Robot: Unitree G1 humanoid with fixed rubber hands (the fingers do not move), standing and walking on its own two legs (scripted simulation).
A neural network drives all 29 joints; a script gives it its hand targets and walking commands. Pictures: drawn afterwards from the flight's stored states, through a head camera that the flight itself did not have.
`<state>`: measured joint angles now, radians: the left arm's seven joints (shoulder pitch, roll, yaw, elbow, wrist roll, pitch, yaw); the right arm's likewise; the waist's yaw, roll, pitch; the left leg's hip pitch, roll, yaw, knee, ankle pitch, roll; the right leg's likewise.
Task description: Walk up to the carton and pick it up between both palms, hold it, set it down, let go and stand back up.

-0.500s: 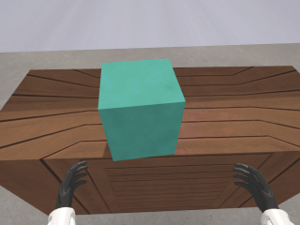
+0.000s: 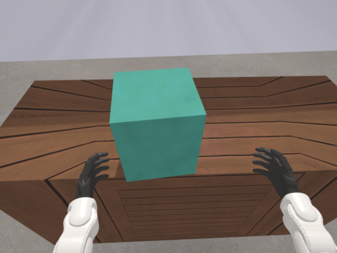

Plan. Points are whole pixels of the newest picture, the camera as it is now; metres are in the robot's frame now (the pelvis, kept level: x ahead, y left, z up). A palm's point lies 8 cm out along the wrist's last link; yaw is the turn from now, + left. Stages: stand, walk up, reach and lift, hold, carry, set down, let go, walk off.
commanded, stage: reach and lift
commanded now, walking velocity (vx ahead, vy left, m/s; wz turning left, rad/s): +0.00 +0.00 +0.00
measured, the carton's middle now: (156, 125) +0.45 +0.06 +0.04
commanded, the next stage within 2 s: none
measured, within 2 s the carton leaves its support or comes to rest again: neither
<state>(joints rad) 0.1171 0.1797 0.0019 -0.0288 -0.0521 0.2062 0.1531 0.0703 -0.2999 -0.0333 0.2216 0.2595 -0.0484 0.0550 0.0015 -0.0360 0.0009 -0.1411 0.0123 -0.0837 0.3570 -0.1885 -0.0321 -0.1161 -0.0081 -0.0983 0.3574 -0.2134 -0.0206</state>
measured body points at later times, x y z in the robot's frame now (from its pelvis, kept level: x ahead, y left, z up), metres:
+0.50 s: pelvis -0.01 +0.00 +0.00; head -0.03 +0.02 +0.45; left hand +0.31 +0.21 +0.12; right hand +0.34 -0.21 +0.13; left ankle +0.01 +0.14 -0.75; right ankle -0.01 -0.10 -0.75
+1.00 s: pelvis +0.00 +0.00 +0.00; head -0.01 +0.01 +0.45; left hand +0.37 +0.21 +0.17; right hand +0.41 -0.20 +0.18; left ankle +0.01 +0.14 -0.75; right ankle -0.01 -0.10 -0.75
